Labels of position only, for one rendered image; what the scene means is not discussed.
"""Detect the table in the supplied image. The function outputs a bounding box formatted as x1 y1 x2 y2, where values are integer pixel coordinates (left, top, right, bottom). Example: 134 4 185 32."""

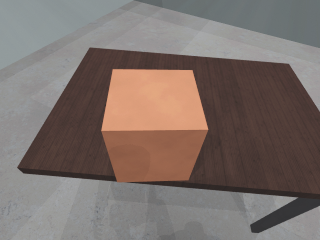
17 47 320 233

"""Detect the carton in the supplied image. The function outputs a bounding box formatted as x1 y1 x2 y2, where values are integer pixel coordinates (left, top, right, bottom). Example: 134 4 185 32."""
101 69 208 183

